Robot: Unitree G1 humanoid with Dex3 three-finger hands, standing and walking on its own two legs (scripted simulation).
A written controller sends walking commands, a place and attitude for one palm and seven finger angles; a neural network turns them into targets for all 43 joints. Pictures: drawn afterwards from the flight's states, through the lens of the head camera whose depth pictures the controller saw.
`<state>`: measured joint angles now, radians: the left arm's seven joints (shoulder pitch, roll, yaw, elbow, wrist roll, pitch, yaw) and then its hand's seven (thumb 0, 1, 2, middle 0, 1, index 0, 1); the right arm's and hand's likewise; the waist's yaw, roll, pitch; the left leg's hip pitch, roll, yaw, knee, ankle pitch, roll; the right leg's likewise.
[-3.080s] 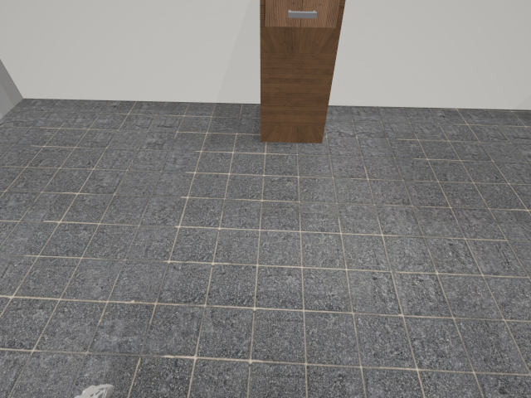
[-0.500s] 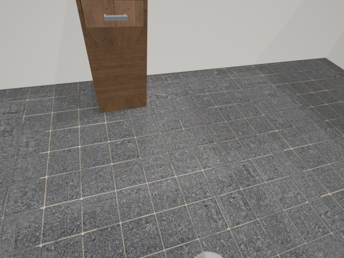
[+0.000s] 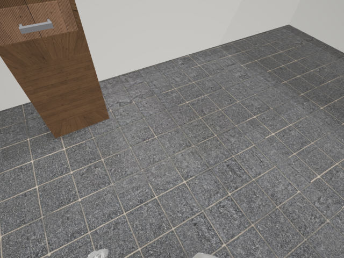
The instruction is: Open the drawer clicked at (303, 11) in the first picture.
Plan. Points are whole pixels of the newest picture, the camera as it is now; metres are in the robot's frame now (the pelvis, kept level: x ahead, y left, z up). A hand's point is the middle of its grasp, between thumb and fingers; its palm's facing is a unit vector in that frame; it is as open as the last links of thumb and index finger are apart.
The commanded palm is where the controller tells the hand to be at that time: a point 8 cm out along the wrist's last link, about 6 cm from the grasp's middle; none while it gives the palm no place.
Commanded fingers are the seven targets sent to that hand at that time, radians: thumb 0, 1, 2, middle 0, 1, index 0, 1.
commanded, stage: walk to a spot facing it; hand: left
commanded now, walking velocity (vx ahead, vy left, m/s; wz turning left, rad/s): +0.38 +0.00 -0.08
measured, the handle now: (36, 25) +1.02 +0.63 +0.02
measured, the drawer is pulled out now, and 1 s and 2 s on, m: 0.00 0.00 0.00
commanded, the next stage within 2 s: turn to face it in 0.74 s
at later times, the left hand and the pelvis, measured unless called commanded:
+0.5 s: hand (89, 254) +0.16 +0.22 -0.17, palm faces +0.05 -0.99 -0.12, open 7.3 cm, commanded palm none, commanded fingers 0.00 0.90 0.90 -0.20 -0.30 -0.20 -0.30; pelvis +0.22 +0.05 +0.01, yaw -3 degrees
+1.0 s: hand (137, 133) +0.55 +0.13 -0.14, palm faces -0.18 -0.95 -0.23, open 7.3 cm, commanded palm none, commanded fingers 0.00 0.90 0.90 -0.20 -0.30 -0.20 -0.30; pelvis +0.40 -0.03 +0.01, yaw -10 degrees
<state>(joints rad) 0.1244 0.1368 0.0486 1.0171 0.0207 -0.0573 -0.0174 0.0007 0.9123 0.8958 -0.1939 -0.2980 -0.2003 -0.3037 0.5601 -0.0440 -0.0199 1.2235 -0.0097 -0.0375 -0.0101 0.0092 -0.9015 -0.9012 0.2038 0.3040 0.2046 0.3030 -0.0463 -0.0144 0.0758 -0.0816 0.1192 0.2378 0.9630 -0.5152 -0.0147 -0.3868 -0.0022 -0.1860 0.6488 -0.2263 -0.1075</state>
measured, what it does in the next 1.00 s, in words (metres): walks ahead: left foot, then right foot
